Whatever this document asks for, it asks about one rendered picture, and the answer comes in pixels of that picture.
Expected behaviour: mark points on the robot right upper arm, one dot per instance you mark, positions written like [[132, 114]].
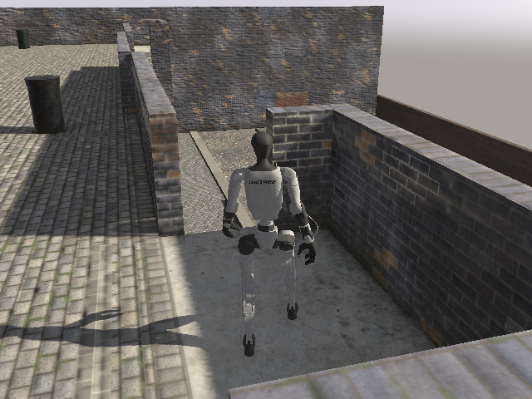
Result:
[[293, 189]]

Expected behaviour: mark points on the robot left foot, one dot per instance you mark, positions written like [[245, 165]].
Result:
[[249, 348]]

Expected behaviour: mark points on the robot left upper arm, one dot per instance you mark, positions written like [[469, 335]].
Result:
[[234, 189]]

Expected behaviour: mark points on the robot head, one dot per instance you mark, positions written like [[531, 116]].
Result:
[[262, 143]]

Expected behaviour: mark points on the robot left hand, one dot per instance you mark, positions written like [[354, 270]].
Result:
[[227, 233]]

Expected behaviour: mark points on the robot right hand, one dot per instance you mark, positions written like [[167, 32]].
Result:
[[312, 251]]

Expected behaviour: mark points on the robot right forearm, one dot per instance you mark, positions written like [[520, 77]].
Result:
[[304, 226]]

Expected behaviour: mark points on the robot left forearm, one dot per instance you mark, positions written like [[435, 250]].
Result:
[[228, 217]]

